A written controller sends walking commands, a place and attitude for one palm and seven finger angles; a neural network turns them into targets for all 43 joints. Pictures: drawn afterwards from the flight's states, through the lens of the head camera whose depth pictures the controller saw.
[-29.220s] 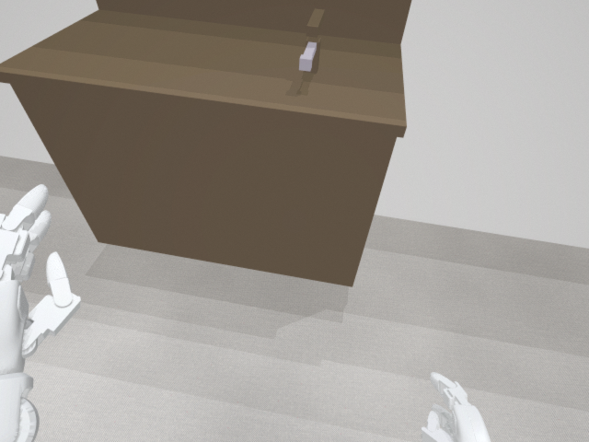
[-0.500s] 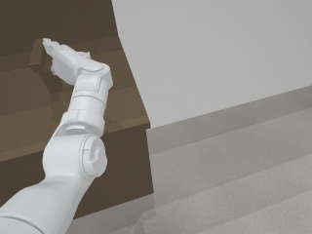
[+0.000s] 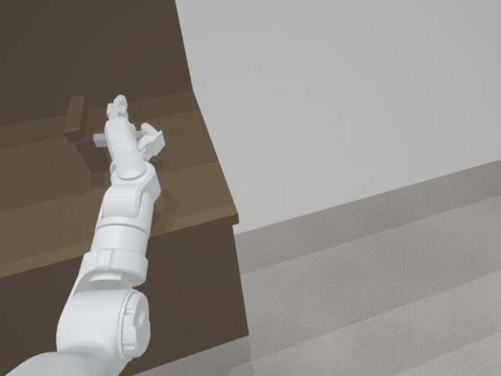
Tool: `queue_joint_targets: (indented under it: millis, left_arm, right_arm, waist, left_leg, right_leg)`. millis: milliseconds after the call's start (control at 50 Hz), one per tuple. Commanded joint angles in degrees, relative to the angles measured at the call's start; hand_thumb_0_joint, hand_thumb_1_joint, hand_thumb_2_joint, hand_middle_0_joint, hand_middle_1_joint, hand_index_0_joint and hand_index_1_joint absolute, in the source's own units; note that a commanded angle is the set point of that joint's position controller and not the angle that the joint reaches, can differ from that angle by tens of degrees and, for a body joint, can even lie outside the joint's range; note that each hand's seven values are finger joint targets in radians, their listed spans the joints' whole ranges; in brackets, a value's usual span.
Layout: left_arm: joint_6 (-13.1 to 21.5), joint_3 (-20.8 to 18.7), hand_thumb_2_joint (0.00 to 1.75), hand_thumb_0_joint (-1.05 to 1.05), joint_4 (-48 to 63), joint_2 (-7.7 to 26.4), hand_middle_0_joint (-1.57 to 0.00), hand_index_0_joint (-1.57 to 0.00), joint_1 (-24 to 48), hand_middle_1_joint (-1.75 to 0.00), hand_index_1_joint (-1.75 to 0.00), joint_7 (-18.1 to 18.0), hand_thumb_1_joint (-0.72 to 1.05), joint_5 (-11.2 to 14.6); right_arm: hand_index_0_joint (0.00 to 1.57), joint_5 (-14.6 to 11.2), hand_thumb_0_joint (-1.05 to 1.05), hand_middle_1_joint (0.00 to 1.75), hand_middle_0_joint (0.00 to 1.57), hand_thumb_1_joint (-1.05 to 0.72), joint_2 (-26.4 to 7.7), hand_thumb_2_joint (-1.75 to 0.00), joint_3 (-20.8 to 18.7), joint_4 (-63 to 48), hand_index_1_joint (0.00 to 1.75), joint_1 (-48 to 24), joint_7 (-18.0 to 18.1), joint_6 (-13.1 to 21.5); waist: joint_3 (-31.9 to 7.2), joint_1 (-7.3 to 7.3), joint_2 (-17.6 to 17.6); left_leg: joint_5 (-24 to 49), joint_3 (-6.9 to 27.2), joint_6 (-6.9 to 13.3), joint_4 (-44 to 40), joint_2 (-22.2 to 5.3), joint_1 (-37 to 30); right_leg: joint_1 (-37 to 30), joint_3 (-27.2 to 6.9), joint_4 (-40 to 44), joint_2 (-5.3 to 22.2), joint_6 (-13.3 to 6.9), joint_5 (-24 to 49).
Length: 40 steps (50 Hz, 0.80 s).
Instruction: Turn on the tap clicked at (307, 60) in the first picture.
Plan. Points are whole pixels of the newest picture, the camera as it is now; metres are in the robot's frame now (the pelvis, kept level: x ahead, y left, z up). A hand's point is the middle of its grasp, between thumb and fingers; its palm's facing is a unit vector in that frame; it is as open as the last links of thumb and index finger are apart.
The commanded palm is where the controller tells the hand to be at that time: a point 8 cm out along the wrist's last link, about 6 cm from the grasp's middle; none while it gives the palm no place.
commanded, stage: draw the hand back beside the body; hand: left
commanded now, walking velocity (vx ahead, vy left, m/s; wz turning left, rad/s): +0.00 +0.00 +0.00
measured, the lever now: (148, 136) +0.55 +0.23 +0.12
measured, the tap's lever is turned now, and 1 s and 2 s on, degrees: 76 76 76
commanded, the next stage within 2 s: step back with the hand held close in 1.24 s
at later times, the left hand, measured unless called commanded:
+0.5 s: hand (88, 219) +0.29 +0.22 +0.17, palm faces +0.30 -0.93 -0.20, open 7.6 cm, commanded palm +0.24 +0.27 +0.18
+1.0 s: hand (1, 296) +0.18 +0.28 +0.16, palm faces +0.43 -0.83 -0.34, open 7.4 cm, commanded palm +0.14 +0.32 +0.17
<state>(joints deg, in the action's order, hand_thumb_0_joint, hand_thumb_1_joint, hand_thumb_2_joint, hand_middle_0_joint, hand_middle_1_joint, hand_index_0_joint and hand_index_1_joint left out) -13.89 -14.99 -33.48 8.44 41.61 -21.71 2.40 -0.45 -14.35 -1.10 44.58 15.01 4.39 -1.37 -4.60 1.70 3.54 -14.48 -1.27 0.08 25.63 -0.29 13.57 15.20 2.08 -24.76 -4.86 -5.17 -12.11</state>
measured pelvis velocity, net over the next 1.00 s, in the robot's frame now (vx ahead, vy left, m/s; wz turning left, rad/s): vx -0.01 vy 0.04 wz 0.02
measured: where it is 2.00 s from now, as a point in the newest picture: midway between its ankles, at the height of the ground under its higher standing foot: outside the picture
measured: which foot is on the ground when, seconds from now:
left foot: down 0.00-1.00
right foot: down 0.00-1.00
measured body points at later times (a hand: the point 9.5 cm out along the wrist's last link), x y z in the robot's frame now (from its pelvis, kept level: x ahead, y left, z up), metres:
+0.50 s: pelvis -0.03 +0.02 +0.01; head -0.05 +0.00 +0.45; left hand +0.26 +0.27 +0.18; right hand +0.19 -0.18 -0.08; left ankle -0.01 +0.12 -0.74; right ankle +0.01 -0.05 -0.74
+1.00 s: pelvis -0.01 +0.04 +0.01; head -0.03 +0.02 +0.46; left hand +0.15 +0.33 +0.18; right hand +0.18 -0.18 -0.08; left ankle -0.01 +0.12 -0.74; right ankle +0.01 -0.05 -0.74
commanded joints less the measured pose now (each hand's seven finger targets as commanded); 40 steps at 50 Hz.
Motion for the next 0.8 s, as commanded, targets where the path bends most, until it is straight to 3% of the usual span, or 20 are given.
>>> queue_joint_targets:
  millis: [0,60,100,120,160,180,220,240,280,340,360,380,400,460,500,580,640,680,740,780]
  left_arm:
    - [12.3,-3.7,0.90,0.00,20.1,25.8,-0.16,-0.16,12.2,-0.19,-0.19,7.3,0.90,0.7]
    - [18.1,2.5,0.90,0.00,32.7,21.4,-0.17,-0.17,10.2,-0.20,-0.20,10.5,0.90,1.9]
    - [20.4,3.6,0.90,0.00,37.0,20.2,-0.17,-0.17,6.9,-0.20,-0.20,11.3,0.90,2.2]
    - [21.2,4.3,0.90,0.00,37.3,19.7,-0.17,-0.17,5.6,-0.21,-0.21,11.5,0.90,2.1]
    - [22.1,10.5,0.90,0.00,35.9,13.7,-0.17,-0.17,5.0,-0.21,-0.21,12.5,0.90,2.0]
    - [22.3,11.1,0.90,0.00,33.8,13.0,-0.17,-0.17,3.8,-0.22,-0.22,12.5,0.90,2.1]
    - [22.3,10.7,0.90,0.00,31.6,13.9,-0.17,-0.17,0.3,-0.22,-0.22,12.7,0.90,2.0]
    - [22.3,10.3,0.90,0.00,31.9,14.3,-0.18,-0.18,-0.3,-0.22,-0.22,12.7,0.90,2.1]
    - [22.2,8.7,0.90,0.00,32.3,15.6,-0.18,-0.18,-3.1,-0.23,-0.23,12.7,0.90,2.0]
    - [22.1,3.7,0.90,0.00,35.8,19.4,-0.18,-0.18,-9.8,-0.24,-0.24,12.5,0.90,2.6]
    - [22.1,1.8,0.90,0.00,37.0,21.1,-0.18,-0.18,-11.7,-0.24,-0.24,12.6,0.90,2.4]
    - [22.3,2.1,0.90,0.00,39.1,20.0,-0.18,-0.18,-13.8,-0.25,-0.25,12.8,0.90,2.8]
    - [22.6,0.9,0.90,0.00,41.4,20.9,-0.18,-0.18,-15.3,-0.25,-0.25,12.8,0.90,2.8]
    - [23.2,-0.2,0.90,0.00,48.1,21.2,-0.19,-0.19,-19.2,-0.26,-0.26,13.3,0.90,2.6]
    - [23.3,1.1,0.90,0.00,49.8,19.2,-0.19,-0.19,-22.2,-0.26,-0.26,13.7,0.90,2.7]
    - [23.7,2.3,0.90,0.00,53.8,17.3,-0.19,-0.19,-28.3,-0.28,-0.28,14.1,0.90,2.3]
    - [24.0,2.2,0.90,0.00,55.6,16.5,-0.19,-0.19,-34.4,-0.29,-0.29,14.4,0.90,2.1]
    - [24.1,2.1,0.90,0.00,56.2,16.0,-0.20,-0.20,-38.1,-0.29,-0.29,14.5,0.90,2.1]
    - [24.7,-1.9,0.90,0.00,59.4,18.7,-0.20,-0.20,-43.7,-0.30,-0.30,14.3,0.90,2.2]
    - [25.1,-3.4,0.90,0.00,61.4,19.5,-0.20,-0.20,-46.9,-0.30,-0.30,14.2,0.90,2.1]
  right_arm:
    - [0.20,-1.2,0.00,0.30,0.20,-0.90,-5.4,-0.90,-0.9,-9.8,0.30,-7.8,-1.7,3.5]
    - [0.20,-2.0,0.00,0.30,0.20,-0.90,-5.0,-0.90,-0.9,-13.1,0.30,-11.6,-2.1,5.3]
    - [0.20,-1.8,0.00,0.30,0.20,-0.90,-5.2,-0.90,-1.0,-13.6,0.30,-12.9,-2.1,6.7]
    - [0.20,-1.8,0.00,0.30,0.20,-0.90,-5.4,-0.90,-1.0,-13.3,0.30,-13.0,-2.1,7.1]
    - [0.20,-2.0,0.00,0.30,0.20,-0.90,-5.1,-0.90,-1.0,-12.6,0.30,-13.5,-2.2,7.6]
    - [0.20,-1.9,0.00,0.30,0.20,-0.90,-5.0,-0.90,-0.8,-12.1,0.30,-13.1,-2.1,7.8]
    - [0.20,-2.0,0.00,0.30,0.20,-0.90,-5.4,-0.90,-0.7,-11.5,0.30,-14.1,-2.1,7.5]
    - [0.20,-2.0,0.00,0.30,0.20,-0.90,-5.3,-0.90,-0.6,-11.5,0.30,-14.6,-2.0,7.2]
    - [0.20,-1.9,0.00,0.30,0.20,-0.90,-5.1,-0.90,-0.4,-11.4,0.30,-15.5,-1.9,6.5]
    - [0.20,-1.4,0.00,0.30,0.20,-0.90,-4.5,-0.90,0.1,-12.4,0.30,-17.2,-1.7,5.5]
    - [0.20,-1.3,0.00,0.30,0.20,-0.90,-4.5,-0.90,0.2,-12.4,0.30,-17.3,-1.7,5.0]
    - [0.20,-1.1,0.00,0.30,0.20,-0.90,-3.8,-0.90,0.6,-13.1,0.30,-17.4,-1.7,5.0]
    - [0.20,-1.0,0.00,0.30,0.20,-0.90,-3.7,-0.90,0.8,-13.5,0.30,-17.4,-1.6,4.9]
    - [0.20,-0.6,0.00,0.30,0.20,-0.90,-3.6,-0.90,0.9,-14.4,0.30,-17.2,-1.5,5.2]
    - [0.20,-0.4,0.00,0.30,0.20,-0.90,-3.5,-0.90,1.2,-14.8,0.30,-16.7,-1.5,5.6]
    - [0.20,-0.1,0.00,0.30,0.20,-0.90,-3.9,-0.90,0.9,-14.9,0.30,-15.8,-1.8,6.8]
    - [0.20,0.0,0.00,0.30,0.20,-0.90,-4.2,-0.90,0.5,-14.7,0.30,-15.4,-2.2,7.3]
    - [0.20,0.0,0.00,0.30,0.20,-0.90,-4.3,-0.90,0.3,-14.7,0.30,-15.3,-2.3,7.5]
    - [0.20,0.4,0.00,0.30,0.20,-0.90,-4.5,-0.90,-0.2,-15.0,0.30,-14.9,-2.3,7.8]
    - [0.20,0.5,0.00,0.30,0.20,-0.90,-4.5,-0.90,-0.3,-14.9,0.30,-14.6,-2.4,8.2]
  waist:
    - [-11.8,-3.57,-3.7]
    - [-10.9,-2.89,-2.0]
    - [-10.7,-2.71,-1.7]
    - [-9.8,-2.44,-2.7]
    - [-5.8,-1.31,-1.4]
    - [-3.4,-0.79,-3.3]
    - [-0.7,-1.43,-5.4]
    - [-1.3,-1.67,-5.9]
    - [-1.5,-2.37,-4.3]
    - [-5.0,-4.34,-6.0]
    - [-5.9,-4.92,-3.3]
    - [-6.1,-5.06,-2.3]
    - [-6.7,-5.27,-3.1]
    - [-6.8,-5.36,1.2]
    - [-3.7,-4.91,-0.1]
    - [-1.6,-4.54,1.3]
    - [-1.3,-4.74,-1.2]
    - [1.2,-4.71,-0.9]
    - [-0.8,-5.59,-2.4]
    - [-0.9,-5.83,0.6]
  left_leg:
    - [8.1,-0.6,2.2,-3.2,0.0,1.7]
    - [8.2,-1.0,2.5,-3.7,0.1,-3.0]
    - [8.6,-1.0,2.6,-3.6,0.2,-5.1]
    - [8.4,-1.0,2.6,-3.7,0.2,-5.8]
    - [5.7,-1.1,2.6,-4.4,0.5,-7.5]
    - [3.8,-0.9,2.7,-4.6,0.3,-7.6]
    - [0.6,-0.3,2.8,-5.2,0.8,-6.1]
    - [0.2,-0.1,2.8,-5.3,1.0,-5.9]
    - [-0.8,0.0,2.5,-6.1,1.2,-6.0]
    - [2.0,0.5,2.3,-6.5,0.9,-6.1]
    - [2.5,0.5,2.1,-7.0,0.9,-6.5]
    - [3.5,0.5,2.0,-7.7,0.7,-7.1]
    - [5.2,0.5,1.9,-7.8,0.5,-7.7]
    - [8.8,0.7,1.3,-8.5,0.1,-10.0]
    - [9.1,1.3,1.0,-9.4,-0.3,-10.0]
    - [11.6,1.8,0.5,-9.6,-0.8,-11.6]
    - [12.6,2.4,0.1,-9.7,-1.1,-11.6]
    - [11.3,2.7,-0.3,-10.3,-1.3,-11.1]
    - [13.8,2.2,-0.1,-9.3,-1.0,-10.7]
    - [14.9,2.7,-1.1,-9.5,-1.2,-10.7]
  right_leg:
    - [-19.7,-6.1,2.6,7.7,6.1,20.0]
    - [-16.8,-5.8,4.5,6.9,5.5,16.3]
    - [-14.9,-6.0,5.3,6.3,5.3,15.2]
    - [-13.7,-5.8,5.9,6.0,5.2,14.3]
    - [-9.4,-5.1,7.9,5.2,4.6,7.1]
    - [-7.3,-5.2,9.0,5.1,4.6,3.7]
    - [-6.6,-5.6,10.9,5.4,4.5,-2.2]
    - [-7.3,-6.1,11.2,5.9,4.5,-3.2]
    - [-8.3,-5.4,11.4,5.9,4.2,-5.2]
    - [-13.4,-5.3,10.5,6.5,4.1,-0.8]
    - [-14.5,-4.6,10.1,6.2,3.8,0.1]
    - [-15.5,-4.1,9.6,6.0,3.6,1.8]
    - [-16.3,-3.7,9.3,5.6,3.5,4.1]
    - [-16.5,-2.7,9.0,4.7,3.0,7.9]
    - [-15.1,-2.4,9.3,4.1,2.9,7.6]
    - [-13.8,-2.1,9.4,3.7,2.8,8.3]
    - [-13.8,-1.8,9.3,3.4,2.8,8.1]
    - [-12.9,-1.6,9.5,3.4,2.8,6.7]
    - [-15.0,-1.6,9.0,3.6,2.8,8.9]
    - [-15.4,-1.4,8.7,3.6,2.6,8.9]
